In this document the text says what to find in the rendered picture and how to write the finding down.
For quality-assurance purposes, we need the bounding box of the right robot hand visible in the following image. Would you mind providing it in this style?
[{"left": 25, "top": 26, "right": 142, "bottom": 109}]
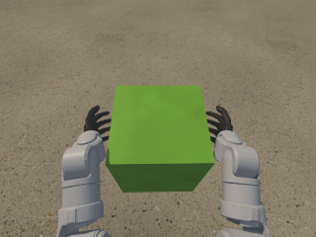
[{"left": 206, "top": 106, "right": 233, "bottom": 143}]

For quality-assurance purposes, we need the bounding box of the carton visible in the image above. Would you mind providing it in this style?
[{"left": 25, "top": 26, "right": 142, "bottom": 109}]
[{"left": 106, "top": 85, "right": 215, "bottom": 193}]

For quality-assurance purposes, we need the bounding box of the right robot forearm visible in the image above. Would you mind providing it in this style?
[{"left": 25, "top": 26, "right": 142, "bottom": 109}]
[{"left": 213, "top": 130, "right": 270, "bottom": 237}]

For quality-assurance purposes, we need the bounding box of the left robot hand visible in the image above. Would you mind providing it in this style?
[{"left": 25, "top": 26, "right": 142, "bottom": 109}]
[{"left": 84, "top": 105, "right": 112, "bottom": 142}]

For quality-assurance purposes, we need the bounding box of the left robot forearm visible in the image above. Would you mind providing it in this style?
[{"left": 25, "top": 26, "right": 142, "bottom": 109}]
[{"left": 56, "top": 130, "right": 107, "bottom": 237}]

